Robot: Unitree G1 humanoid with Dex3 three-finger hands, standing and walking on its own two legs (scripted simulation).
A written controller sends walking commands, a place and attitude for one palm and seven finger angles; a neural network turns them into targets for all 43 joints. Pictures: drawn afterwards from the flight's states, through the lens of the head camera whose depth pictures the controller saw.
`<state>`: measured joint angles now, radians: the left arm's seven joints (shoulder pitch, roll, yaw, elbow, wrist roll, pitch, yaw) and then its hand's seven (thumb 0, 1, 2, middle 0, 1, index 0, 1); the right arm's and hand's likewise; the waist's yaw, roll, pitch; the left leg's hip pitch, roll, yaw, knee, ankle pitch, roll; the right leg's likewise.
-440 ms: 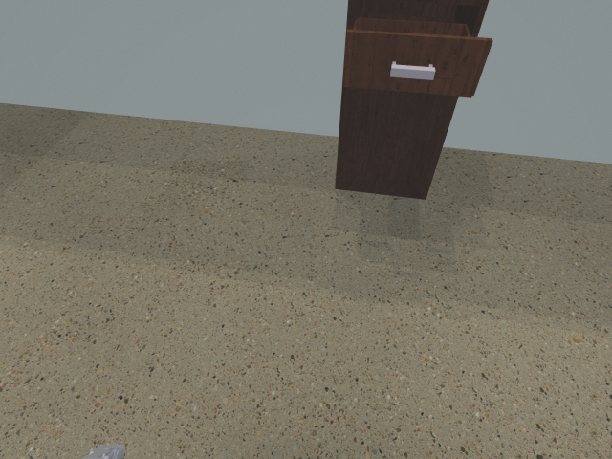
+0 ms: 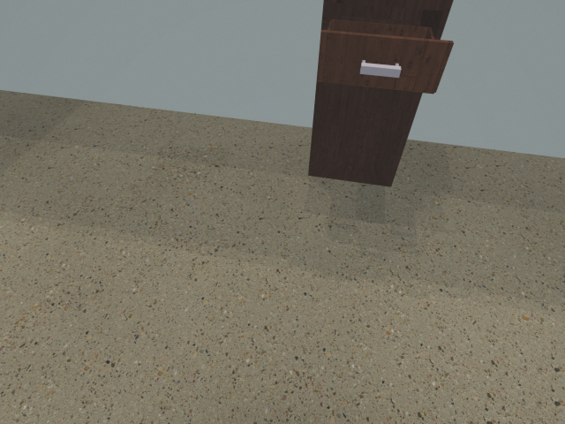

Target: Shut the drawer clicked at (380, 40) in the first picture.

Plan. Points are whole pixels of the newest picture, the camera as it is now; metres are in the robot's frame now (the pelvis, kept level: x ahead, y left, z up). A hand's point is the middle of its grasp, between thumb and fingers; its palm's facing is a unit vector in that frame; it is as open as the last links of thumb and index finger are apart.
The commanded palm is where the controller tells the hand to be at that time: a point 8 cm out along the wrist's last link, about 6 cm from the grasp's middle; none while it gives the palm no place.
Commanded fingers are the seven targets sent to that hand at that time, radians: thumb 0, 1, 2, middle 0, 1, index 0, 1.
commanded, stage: stand and wait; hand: left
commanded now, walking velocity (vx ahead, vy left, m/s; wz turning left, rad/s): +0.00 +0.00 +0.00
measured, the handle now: (380, 67) +1.15 -0.24 +0.00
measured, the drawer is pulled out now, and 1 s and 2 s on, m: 0.29 0.29 0.29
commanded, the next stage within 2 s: look at it before walking up in 0.38 s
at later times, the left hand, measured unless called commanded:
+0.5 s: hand out of the picture +0.07 +0.25 -0.15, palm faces -0.01 -0.94 -0.33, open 7.4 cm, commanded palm none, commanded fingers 0.00 0.90 0.90 -0.20 -0.30 -0.20 -0.30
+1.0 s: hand out of the picture +0.05 +0.26 -0.15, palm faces -0.01 -0.94 -0.33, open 7.4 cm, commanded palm none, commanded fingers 0.00 0.90 0.90 -0.20 -0.30 -0.20 -0.30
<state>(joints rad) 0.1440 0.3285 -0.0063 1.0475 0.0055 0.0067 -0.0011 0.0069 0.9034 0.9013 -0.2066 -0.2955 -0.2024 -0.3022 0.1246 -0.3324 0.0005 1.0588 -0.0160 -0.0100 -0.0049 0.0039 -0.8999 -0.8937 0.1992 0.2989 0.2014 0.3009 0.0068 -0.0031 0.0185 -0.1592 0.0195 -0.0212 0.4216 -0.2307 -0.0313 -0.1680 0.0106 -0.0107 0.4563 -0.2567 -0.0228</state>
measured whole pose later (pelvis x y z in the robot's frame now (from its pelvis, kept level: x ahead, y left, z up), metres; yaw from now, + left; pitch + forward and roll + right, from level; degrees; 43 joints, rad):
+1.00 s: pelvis -0.01 +0.01 +0.00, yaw +0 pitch -2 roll +0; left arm 0.15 0.34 -0.01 1.09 0.01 0.00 0.00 0.01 0.90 0.90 -0.21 -0.30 -0.20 -0.30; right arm 0.13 -0.34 0.01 1.11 -0.01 -0.01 0.00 0.00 -0.90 -0.89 0.20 0.30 0.20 0.30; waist 0.01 -0.01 0.03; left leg -0.15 0.01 -0.02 0.37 -0.19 -0.02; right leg -0.15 0.00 -0.01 0.39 -0.21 -0.01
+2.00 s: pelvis +0.15 +0.02 +0.00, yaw -26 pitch +0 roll -1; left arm 0.27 0.28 0.11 0.97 0.03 0.03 -0.04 0.01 0.91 0.90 -0.20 -0.29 -0.19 -0.30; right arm 0.29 -0.14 -0.03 0.96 -0.02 -0.09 -0.03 0.00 -0.92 -0.89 0.20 0.30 0.20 0.30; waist 0.03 -0.06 0.00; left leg -0.15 0.08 0.20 0.43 -0.29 0.01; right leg -0.58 -0.05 -0.03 1.20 -0.26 0.02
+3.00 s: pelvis +0.49 -0.21 +0.00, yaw -54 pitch -1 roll -1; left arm 0.31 0.20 0.10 1.02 0.03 0.03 -0.03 0.01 0.91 0.90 -0.20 -0.29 -0.19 -0.30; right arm 0.31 -0.16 -0.05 1.01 -0.02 -0.08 -0.03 -0.01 -0.94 -0.89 0.20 0.30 0.20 0.30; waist 0.04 -0.05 0.01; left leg -0.09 0.08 0.29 0.40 -0.28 0.03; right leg -0.62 -0.09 -0.04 1.18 -0.18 0.02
